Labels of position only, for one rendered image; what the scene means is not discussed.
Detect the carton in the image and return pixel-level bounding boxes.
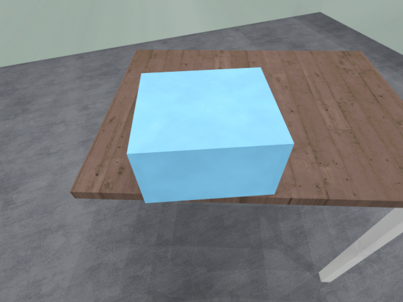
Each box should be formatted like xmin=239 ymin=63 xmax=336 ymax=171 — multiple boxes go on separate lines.
xmin=127 ymin=67 xmax=294 ymax=203

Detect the table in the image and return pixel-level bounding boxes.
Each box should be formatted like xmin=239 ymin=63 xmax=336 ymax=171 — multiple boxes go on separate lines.
xmin=70 ymin=50 xmax=403 ymax=282

